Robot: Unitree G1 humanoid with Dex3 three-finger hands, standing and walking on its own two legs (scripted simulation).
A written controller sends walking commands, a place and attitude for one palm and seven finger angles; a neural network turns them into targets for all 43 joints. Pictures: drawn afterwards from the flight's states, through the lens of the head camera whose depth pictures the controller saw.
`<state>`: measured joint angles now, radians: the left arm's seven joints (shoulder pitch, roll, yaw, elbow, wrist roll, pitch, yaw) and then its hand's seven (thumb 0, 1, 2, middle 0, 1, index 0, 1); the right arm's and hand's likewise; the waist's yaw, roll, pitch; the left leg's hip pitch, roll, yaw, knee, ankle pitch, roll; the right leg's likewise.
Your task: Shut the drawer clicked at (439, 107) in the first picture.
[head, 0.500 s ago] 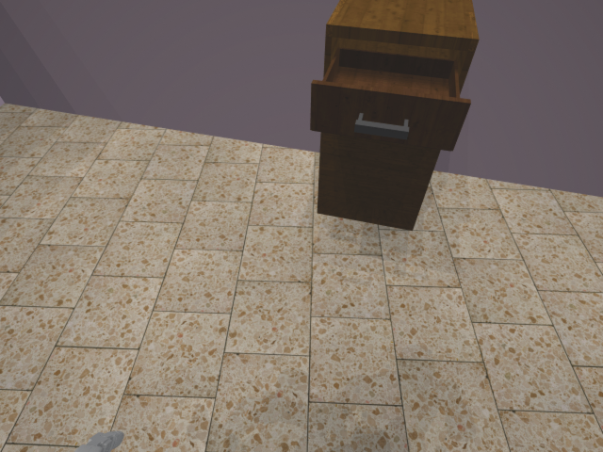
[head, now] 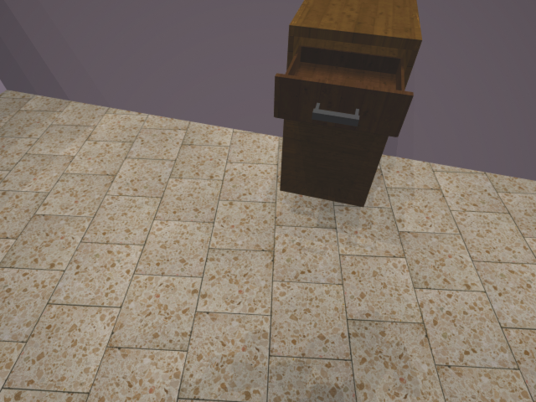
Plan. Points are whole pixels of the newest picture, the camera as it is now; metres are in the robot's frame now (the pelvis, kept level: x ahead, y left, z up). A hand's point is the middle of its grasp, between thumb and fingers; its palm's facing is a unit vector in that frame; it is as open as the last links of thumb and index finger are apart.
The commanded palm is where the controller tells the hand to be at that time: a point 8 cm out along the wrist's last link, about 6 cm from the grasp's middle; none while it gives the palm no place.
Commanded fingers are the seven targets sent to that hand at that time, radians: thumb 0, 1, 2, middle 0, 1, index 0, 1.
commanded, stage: stand and wait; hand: left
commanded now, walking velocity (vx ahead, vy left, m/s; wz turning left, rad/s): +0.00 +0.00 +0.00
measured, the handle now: (336, 113) +0.89 -0.15 -0.05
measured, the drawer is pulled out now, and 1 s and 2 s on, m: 0.30 0.30 0.30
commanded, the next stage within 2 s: look at it before walking up in 0.32 s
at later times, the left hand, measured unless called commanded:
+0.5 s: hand out of the picture +0.06 +0.24 -0.15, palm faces -0.03 -0.94 -0.33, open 7.4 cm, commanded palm none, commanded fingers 0.00 0.90 0.90 -0.20 -0.30 -0.20 -0.30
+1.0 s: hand out of the picture +0.05 +0.25 -0.16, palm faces -0.04 -0.95 -0.32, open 7.4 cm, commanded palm none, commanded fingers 0.00 0.90 0.90 -0.20 -0.30 -0.20 -0.30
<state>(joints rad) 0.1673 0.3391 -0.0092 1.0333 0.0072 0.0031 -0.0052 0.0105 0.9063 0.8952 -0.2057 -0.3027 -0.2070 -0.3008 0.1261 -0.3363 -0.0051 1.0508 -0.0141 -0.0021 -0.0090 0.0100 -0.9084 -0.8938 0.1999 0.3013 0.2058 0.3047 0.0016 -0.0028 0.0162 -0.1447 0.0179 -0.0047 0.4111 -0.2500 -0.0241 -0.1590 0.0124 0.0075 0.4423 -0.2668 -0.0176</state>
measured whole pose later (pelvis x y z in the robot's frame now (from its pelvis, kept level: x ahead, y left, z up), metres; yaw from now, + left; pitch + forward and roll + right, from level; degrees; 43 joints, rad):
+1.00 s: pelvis -0.01 +0.00 +0.00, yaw -1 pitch -1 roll +0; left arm 0.17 0.33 -0.01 1.09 0.01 -0.01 0.00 0.01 0.91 0.90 -0.20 -0.30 -0.21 -0.30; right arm 0.14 -0.32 0.00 1.13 -0.01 -0.01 -0.01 0.01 -0.91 -0.89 0.20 0.30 0.21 0.30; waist 0.00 -0.01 0.02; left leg -0.13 0.02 0.01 0.35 -0.20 -0.02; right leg -0.15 0.01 0.02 0.37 -0.21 -0.01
